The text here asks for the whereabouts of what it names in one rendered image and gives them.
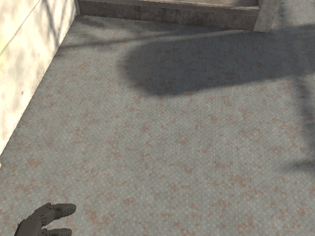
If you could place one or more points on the robot left hand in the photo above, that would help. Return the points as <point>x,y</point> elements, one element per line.
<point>32,226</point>

